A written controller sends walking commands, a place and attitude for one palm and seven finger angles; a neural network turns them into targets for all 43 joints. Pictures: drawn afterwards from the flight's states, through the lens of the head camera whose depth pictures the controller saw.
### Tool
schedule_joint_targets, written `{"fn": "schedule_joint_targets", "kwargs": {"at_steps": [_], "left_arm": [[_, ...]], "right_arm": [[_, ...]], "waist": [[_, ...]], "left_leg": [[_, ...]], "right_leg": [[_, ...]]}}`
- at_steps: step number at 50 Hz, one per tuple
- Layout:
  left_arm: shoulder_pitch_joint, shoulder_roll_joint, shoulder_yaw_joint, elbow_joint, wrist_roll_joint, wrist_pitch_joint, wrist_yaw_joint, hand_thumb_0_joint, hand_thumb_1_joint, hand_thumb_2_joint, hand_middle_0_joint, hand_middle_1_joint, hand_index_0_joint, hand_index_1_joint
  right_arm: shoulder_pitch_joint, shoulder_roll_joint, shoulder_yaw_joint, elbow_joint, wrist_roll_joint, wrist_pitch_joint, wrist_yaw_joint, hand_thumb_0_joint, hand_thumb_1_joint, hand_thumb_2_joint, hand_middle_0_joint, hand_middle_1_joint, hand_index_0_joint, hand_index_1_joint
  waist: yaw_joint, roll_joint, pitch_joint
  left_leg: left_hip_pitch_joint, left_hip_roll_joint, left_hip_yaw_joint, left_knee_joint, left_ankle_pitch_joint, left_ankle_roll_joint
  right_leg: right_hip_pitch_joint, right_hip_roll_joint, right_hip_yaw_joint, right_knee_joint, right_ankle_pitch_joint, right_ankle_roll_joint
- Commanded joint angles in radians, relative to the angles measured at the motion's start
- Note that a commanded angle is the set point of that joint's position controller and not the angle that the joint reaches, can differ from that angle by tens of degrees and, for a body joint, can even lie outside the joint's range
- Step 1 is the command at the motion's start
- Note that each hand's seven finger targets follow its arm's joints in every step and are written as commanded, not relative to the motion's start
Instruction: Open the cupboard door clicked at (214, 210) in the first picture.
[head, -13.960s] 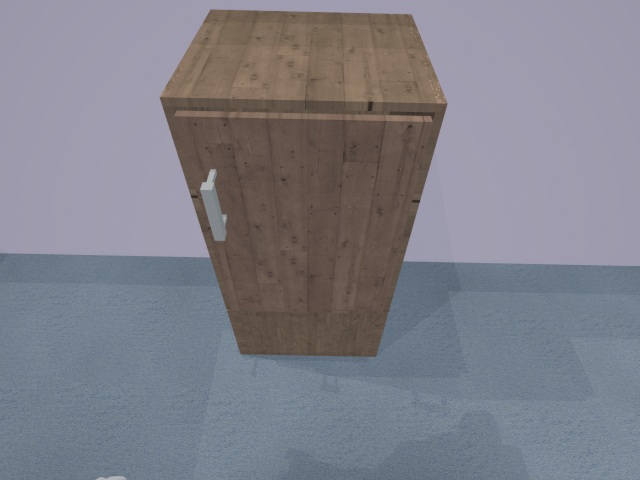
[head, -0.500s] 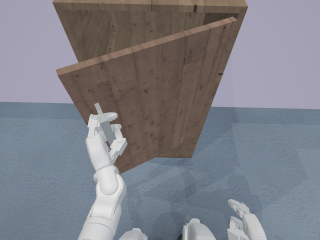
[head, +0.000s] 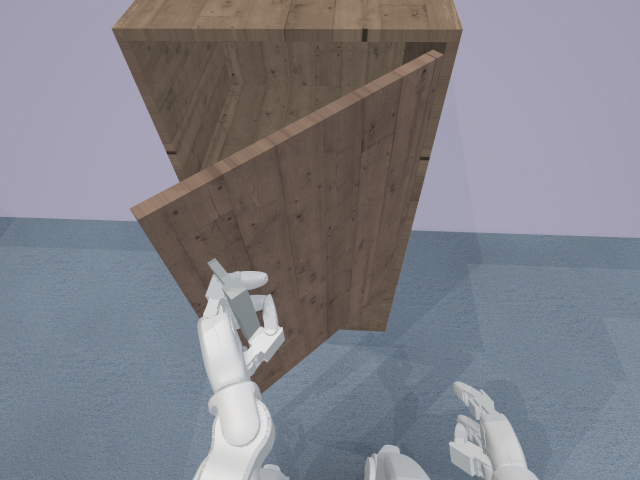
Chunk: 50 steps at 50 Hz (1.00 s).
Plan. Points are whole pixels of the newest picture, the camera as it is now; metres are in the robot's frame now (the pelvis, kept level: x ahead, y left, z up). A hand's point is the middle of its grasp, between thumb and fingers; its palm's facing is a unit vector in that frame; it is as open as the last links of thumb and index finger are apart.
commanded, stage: open thumb and fingers to let go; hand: left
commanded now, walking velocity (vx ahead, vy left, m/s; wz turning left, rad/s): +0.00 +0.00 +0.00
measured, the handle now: (236, 303) +0.32 +0.12 +0.05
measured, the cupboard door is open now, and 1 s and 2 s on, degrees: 44 45 43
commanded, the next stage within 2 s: slide the hand sideways off the handle in 0.64 s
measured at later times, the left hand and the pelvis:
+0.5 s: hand (271, 327) +0.29 +0.08 +0.04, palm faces +0.37 -0.93 -0.01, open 13.6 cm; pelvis -0.01 +0.00 +0.00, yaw +0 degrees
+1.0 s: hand (256, 357) +0.25 +0.09 +0.04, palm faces -0.15 -0.99 +0.03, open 15.9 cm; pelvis -0.02 +0.04 -0.01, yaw -1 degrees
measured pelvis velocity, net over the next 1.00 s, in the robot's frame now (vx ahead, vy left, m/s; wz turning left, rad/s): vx -0.02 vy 0.04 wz -0.02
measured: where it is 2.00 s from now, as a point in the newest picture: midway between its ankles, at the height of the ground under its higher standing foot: outside the picture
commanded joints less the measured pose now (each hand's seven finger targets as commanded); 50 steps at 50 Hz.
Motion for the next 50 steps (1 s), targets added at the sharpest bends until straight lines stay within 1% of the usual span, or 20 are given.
{"fn": "schedule_joint_targets", "kwargs": {"at_steps": [1,6,11,13,17,18,21,23,25,31,37,38,39,40,42,43,45,46,47,50], "left_arm": [[-0.134,-0.037,0.014,-0.23,0.017,-0.075,0.001,0.0,0.2,0.6,-0.35,-1.275,-0.35,-1.275],[-0.19,-0.001,0.05,-0.204,0.009,-0.089,-0.002,0.0,-0.15,0.45,-0.325,-1.237,-0.325,-1.237],[-0.212,0.002,0.059,-0.169,0.005,-0.097,0.001,0.0,-0.5,0.3,-0.3,-1.2,-0.3,-1.2],[-0.227,-0.008,0.049,-0.159,0.004,-0.098,-0.001,0.0,-0.5,0.3,-0.3,-1.2,-0.3,-1.2],[-0.231,0.01,0.075,-0.146,-0.005,-0.099,-0.001,0.0,-0.5,0.3,-0.267,-1.0,-0.267,-1.0],[-0.242,-0.012,0.054,-0.135,-0.005,-0.098,-0.002,0.0,-0.5,0.3,-0.258,-0.95,-0.258,-0.95],[-0.267,-0.012,0.056,-0.129,-0.002,-0.1,0.007,0.0,-0.5,0.3,-0.233,-0.8,-0.233,-0.8],[-0.261,-0.02,0.048,-0.13,0.002,-0.098,0.009,0.0,-0.5,0.3,-0.217,-0.7,-0.217,-0.7],[-0.282,-0.015,0.056,-0.122,0.001,-0.098,0.015,0.0,-0.5,0.3,-0.2,-0.6,-0.2,-0.6],[-0.287,-0.021,0.065,-0.104,-0.008,-0.096,0.02,0.0,-0.5,0.3,-0.15,-0.3,-0.15,-0.3],[-0.288,-0.049,0.045,-0.1,-0.004,-0.086,0.031,0.0,-0.5,0.3,-0.15,-0.3,-0.15,-0.3],[-0.267,0.05,-0.156,-0.122,0.113,-0.123,-0.181,0.0,-0.5,0.3,-0.15,-0.3,-0.15,-0.3],[-0.305,0.13,-0.067,-0.165,0.075,-0.161,-0.296,0.0,-0.5,0.3,-0.15,-0.3,-0.15,-0.3],[-0.31,0.157,-0.065,-0.195,0.052,-0.181,-0.387,0.0,-0.5,0.3,-0.15,-0.3,-0.15,-0.3],[-0.296,0.148,-0.071,-0.231,-0.042,-0.189,-0.547,0.0,-0.5,0.3,-0.15,-0.3,-0.15,-0.3],[-0.263,0.113,-0.071,-0.223,-0.104,-0.176,-0.59,0.0,-0.5,0.3,-0.15,-0.3,-0.15,-0.3],[-0.21,0.077,-0.033,-0.229,-0.203,-0.146,-0.608,0.0,-0.5,0.3,-0.15,-0.3,-0.15,-0.3],[-0.166,0.089,0.002,-0.238,-0.225,-0.132,-0.595,0.0,-0.5,0.3,-0.15,-0.3,-0.15,-0.3],[-0.131,0.091,0.013,-0.257,-0.229,-0.124,-0.575,0.0,-0.5,0.3,-0.15,-0.3,-0.15,-0.3],[-0.085,0.091,-0.004,-0.308,-0.174,-0.115,-0.508,0.0,-0.5,0.3,-0.15,-0.3,-0.15,-0.3]], "right_arm": [[-0.052,-0.08,-0.031,-0.148,0.001,-0.057,-0.014,0.0,-0.9,-0.9,0.2,0.3,0.2,0.3],[-0.058,-0.082,-0.031,-0.141,0.004,-0.061,-0.02,0.0,-0.9,-0.9,0.2,0.3,0.2,0.3],[-0.051,-0.084,-0.035,-0.132,0.003,-0.066,-0.023,0.0,-0.9,-0.9,0.2,0.3,0.2,0.3],[-0.053,-0.087,-0.036,-0.134,0.004,-0.065,-0.025,0.0,-0.9,-0.9,0.2,0.3,0.2,0.3],[-0.053,-0.09,-0.038,-0.134,0.007,-0.062,-0.026,0.0,-0.9,-0.9,0.2,0.3,0.2,0.3],[-0.056,-0.09,-0.036,-0.135,0.007,-0.061,-0.025,0.0,-0.9,-0.9,0.2,0.3,0.2,0.3],[-0.05,-0.091,-0.037,-0.133,0.004,-0.062,-0.024,0.0,-0.9,-0.9,0.2,0.3,0.2,0.3],[-0.051,-0.091,-0.036,-0.138,0.003,-0.061,-0.022,0.0,-0.9,-0.9,0.2,0.3,0.2,0.3],[-0.044,-0.092,-0.035,-0.136,0.001,-0.061,-0.021,0.0,-0.9,-0.9,0.2,0.3,0.2,0.3],[-0.054,-0.091,-0.03,-0.142,0.003,-0.052,-0.022,0.0,-0.9,-0.9,0.2,0.3,0.2,0.3],[-0.056,-0.094,-0.028,-0.146,0.0,-0.048,-0.016,0.0,-0.9,-0.9,0.2,0.3,0.2,0.3],[0.02,-0.134,-0.024,-0.121,0.003,-0.051,-0.015,0.0,-0.9,-0.9,0.2,0.3,0.2,0.3],[0.013,-0.131,-0.03,-0.148,0.013,-0.053,-0.02,0.0,-0.9,-0.9,0.2,0.3,0.2,0.3],[0.006,-0.134,-0.029,-0.157,0.017,-0.053,-0.025,0.0,-0.9,-0.9,0.2,0.3,0.2,0.3],[0.008,-0.138,-0.026,-0.19,0.044,-0.063,-0.027,0.0,-0.9,-0.9,0.2,0.3,0.2,0.3],[0.004,-0.132,-0.021,-0.205,0.054,-0.068,-0.028,0.0,-0.9,-0.9,0.2,0.3,0.2,0.3],[-0.003,-0.135,-0.018,-0.236,0.072,-0.077,-0.029,0.0,-0.9,-0.9,0.2,0.3,0.2,0.3],[-0.002,-0.141,-0.018,-0.247,0.077,-0.078,-0.028,0.0,-0.9,-0.9,0.2,0.3,0.2,0.3],[-0.01,-0.143,-0.017,-0.261,0.077,-0.082,-0.024,0.0,-0.9,-0.9,0.2,0.3,0.2,0.3],[0.02,-0.145,-0.022,-0.281,0.066,-0.079,-0.01,0.0,-0.9,-0.9,0.2,0.3,0.2,0.3]], "waist": [[-0.022,-0.126,-0.253],[-0.028,-0.135,-0.228],[-0.031,-0.146,-0.242],[-0.033,-0.154,-0.233],[-0.025,-0.154,-0.238],[-0.03,-0.15,-0.217],[-0.031,-0.142,-0.228],[-0.02,-0.106,-0.234],[-0.026,-0.129,-0.23],[-0.019,-0.133,-0.201],[-0.013,-0.106,-0.223],[-0.096,-0.152,-0.188],[-0.068,-0.113,-0.228],[-0.06,-0.068,-0.25],[-0.058,-0.022,-0.25],[-0.05,-0.016,-0.222],[-0.034,-0.079,-0.195],[-0.015,-0.084,-0.2],[-0.001,-0.066,-0.203],[-0.01,-0.085,-0.192]], "left_leg": [[-0.119,-0.029,0.028,-0.1,0.14,0.033],[-0.157,-0.031,0.027,-0.088,0.094,0.033],[-0.158,-0.03,0.028,-0.086,0.096,0.035],[-0.161,-0.03,0.027,-0.09,0.096,0.037],[-0.155,-0.031,0.03,-0.096,0.091,0.038],[-0.148,-0.03,0.031,-0.101,0.089,0.039],[-0.13,-0.029,0.033,-0.107,0.099,0.041],[-0.121,-0.031,0.036,-0.114,0.105,0.041],[-0.121,-0.03,0.033,-0.114,0.109,0.042],[-0.117,-0.031,0.031,-0.128,0.091,0.042],[-0.089,-0.029,0.025,-0.141,0.114,0.041],[-0.075,-0.021,0.033,-0.114,0.12,0.061],[-0.101,-0.023,0.03,-0.106,0.127,0.066],[-0.094,-0.023,0.031,-0.106,0.129,0.065],[-0.075,-0.025,0.03,-0.11,0.128,0.064],[-0.073,-0.026,0.027,-0.12,0.119,0.061],[-0.085,-0.027,0.019,-0.136,0.094,0.057],[-0.086,-0.028,0.015,-0.146,0.098,0.053],[-0.078,-0.03,0.011,-0.153,0.111,0.051],[-0.075,-0.023,0.005,-0.143,0.136,0.048]], "right_leg": [[0.434,-0.064,0.233,-0.26,0.098,0.082],[0.436,-0.081,0.281,-0.293,-0.004,0.089],[0.433,-0.08,0.277,-0.29,-0.017,0.088],[0.429,-0.078,0.272,-0.289,-0.027,0.085],[0.425,-0.072,0.264,-0.293,-0.064,0.08],[0.406,-0.068,0.254,-0.293,-0.08,0.079],[0.392,-0.06,0.23,-0.279,-0.067,0.077],[0.384,-0.055,0.215,-0.265,-0.057,0.071],[0.379,-0.052,0.208,-0.262,-0.045,0.073],[0.355,-0.042,0.187,-0.261,-0.084,0.07],[0.327,-0.025,0.135,-0.219,-0.024,0.061],[0.303,-0.029,0.146,-0.187,0.082,0.064],[0.34,-0.038,0.151,-0.167,0.121,0.058],[0.354,-0.04,0.159,-0.155,0.135,0.054],[0.352,-0.036,0.158,-0.154,0.125,0.047],[0.338,-0.031,0.149,-0.161,0.098,0.049],[0.331,-0.023,0.133,-0.18,0.017,0.056],[0.332,-0.019,0.122,-0.176,0.002,0.054],[0.323,-0.016,0.106,-0.161,0.006,0.049],[0.276,-0.013,0.085,-0.123,0.043,0.052]]}}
